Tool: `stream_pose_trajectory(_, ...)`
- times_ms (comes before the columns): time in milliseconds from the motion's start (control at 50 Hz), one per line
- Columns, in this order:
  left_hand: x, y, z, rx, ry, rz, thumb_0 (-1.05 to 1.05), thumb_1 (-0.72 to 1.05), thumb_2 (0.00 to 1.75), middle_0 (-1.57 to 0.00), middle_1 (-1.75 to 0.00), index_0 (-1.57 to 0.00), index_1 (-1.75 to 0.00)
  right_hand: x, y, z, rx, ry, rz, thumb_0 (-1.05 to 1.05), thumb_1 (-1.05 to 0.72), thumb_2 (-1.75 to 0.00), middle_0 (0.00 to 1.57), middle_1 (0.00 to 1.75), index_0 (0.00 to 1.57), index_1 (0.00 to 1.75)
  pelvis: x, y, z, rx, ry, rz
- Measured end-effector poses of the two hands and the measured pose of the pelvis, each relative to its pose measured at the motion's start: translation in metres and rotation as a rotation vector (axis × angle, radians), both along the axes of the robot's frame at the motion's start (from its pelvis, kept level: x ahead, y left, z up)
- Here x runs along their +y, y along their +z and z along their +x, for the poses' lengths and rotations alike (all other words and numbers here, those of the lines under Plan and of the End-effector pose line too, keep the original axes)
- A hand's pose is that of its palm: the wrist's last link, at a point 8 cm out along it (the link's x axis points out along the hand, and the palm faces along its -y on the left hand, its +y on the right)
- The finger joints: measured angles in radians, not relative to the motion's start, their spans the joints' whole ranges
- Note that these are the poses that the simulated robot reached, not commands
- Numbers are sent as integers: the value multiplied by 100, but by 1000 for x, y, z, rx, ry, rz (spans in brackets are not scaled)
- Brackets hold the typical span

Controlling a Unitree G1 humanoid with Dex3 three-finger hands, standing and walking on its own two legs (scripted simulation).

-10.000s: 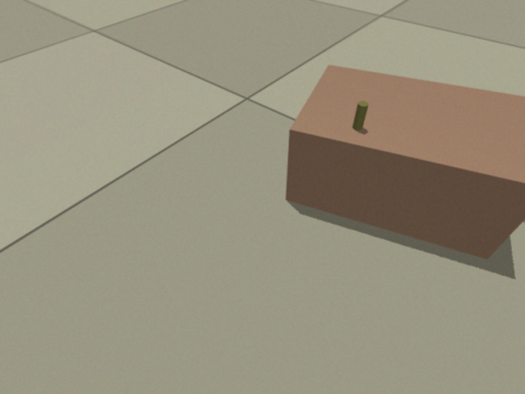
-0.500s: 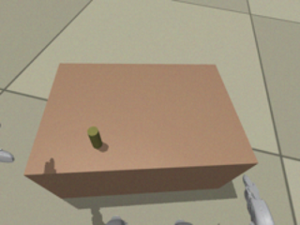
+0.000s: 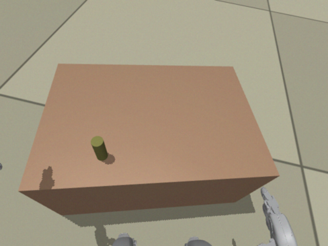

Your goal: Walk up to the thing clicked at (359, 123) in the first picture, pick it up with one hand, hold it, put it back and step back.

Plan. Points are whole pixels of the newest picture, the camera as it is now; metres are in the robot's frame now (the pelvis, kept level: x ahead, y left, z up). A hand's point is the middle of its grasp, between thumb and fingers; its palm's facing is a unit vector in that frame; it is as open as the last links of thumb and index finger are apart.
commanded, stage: approach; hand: left
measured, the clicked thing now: (99, 149) +0.47 +0.20 -0.20
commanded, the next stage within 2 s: close in in 0.48 s
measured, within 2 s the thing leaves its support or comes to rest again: neither
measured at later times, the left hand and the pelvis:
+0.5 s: hand (64, 152) +0.43 +0.30 -0.15, palm faces +0.16 -0.99 +0.05, open 17.6 cm; pelvis -0.04 +0.00 -0.10, yaw -3 degrees
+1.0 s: hand (93, 152) +0.46 +0.23 -0.21, palm faces +0.12 -0.99 +0.05, open 17.7 cm; pelvis -0.06 +0.00 -0.16, yaw -4 degrees
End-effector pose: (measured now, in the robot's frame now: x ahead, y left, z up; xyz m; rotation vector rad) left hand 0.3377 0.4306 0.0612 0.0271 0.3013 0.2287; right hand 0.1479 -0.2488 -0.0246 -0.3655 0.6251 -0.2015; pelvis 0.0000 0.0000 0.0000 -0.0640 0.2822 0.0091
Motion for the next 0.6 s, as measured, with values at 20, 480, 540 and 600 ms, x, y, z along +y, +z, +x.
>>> stream_pose_trajectory(20, -1, -2, 2, -9, -2, -4, -1, -59, 3, -6, -6, -6, -6, 0, -2, 0, 3, 4, 0, -1, 53, -5, 6, 5, 6, 5, 0, -2, -1, 7, 0, -1)
stream_pose_trajectory(480, -76, -203, 61, -213, -52, -69, -1, -60, 6, -5, -9, -5, -10, -25, -23, -22, -12, 45, -271, -1, 53, -5, 6, 5, 6, 5, -5, -99, -33, 227, -23, -48)
stream_pose_trajectory(540, -86, -224, 70, -206, -74, -70, -1, -60, 6, -6, -9, -5, -10, -22, -27, -25, -35, 53, -290, -1, 52, -5, 6, 5, 6, 5, -5, -114, -38, 250, -29, -55)
stream_pose_trajectory(600, -97, -244, 77, -207, -90, -69, -1, -61, 5, -6, -9, -5, -10, -19, -29, -29, -65, 64, -308, -1, 52, -5, 6, 5, 7, 5, -5, -129, -43, 266, -35, -59)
